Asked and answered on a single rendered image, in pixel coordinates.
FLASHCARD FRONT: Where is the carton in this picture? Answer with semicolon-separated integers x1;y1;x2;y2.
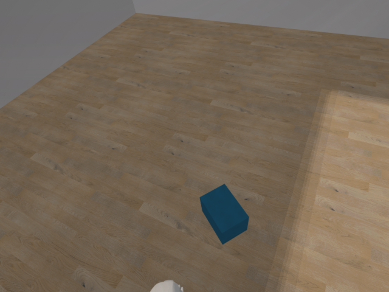
200;184;249;244

